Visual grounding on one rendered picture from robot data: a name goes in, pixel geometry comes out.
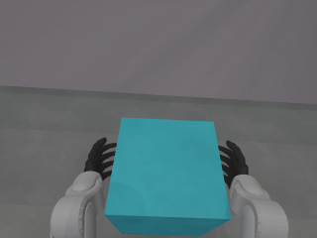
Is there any robot left hand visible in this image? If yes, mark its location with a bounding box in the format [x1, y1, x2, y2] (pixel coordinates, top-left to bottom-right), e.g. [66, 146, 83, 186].
[83, 137, 117, 180]

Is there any robot left forearm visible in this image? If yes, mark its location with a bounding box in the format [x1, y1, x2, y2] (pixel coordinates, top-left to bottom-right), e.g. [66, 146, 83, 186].
[50, 171, 105, 238]

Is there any robot right hand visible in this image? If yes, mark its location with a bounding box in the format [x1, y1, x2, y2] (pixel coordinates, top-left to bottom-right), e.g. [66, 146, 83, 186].
[218, 140, 249, 189]

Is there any carton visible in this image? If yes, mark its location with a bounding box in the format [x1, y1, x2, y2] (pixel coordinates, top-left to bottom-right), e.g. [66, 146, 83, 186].
[104, 117, 232, 237]

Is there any robot right forearm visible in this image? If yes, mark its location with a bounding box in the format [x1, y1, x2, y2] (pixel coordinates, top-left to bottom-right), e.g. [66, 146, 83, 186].
[229, 175, 289, 238]

